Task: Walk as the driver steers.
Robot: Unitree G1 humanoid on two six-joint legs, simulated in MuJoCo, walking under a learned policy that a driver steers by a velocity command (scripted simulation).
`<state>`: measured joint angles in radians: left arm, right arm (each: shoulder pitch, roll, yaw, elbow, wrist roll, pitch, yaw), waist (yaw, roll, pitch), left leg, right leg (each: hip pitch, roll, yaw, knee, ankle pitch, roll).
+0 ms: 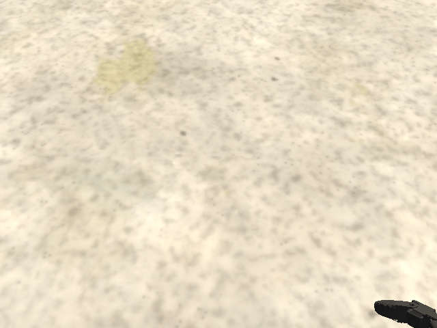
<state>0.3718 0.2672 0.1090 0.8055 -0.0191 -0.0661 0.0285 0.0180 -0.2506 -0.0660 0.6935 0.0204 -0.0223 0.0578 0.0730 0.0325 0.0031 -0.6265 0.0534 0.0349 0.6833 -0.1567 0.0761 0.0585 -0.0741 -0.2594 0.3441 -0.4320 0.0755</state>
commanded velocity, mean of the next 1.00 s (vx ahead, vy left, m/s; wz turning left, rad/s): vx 0.50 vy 0.00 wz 0.04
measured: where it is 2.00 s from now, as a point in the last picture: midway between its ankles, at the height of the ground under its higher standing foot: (242, 203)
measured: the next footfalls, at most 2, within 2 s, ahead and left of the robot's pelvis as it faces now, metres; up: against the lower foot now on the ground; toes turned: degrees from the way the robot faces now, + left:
left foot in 0.02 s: +0.18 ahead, +0.11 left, +0.00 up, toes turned +4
right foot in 0.56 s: +0.49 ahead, -0.02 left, +0.00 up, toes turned +13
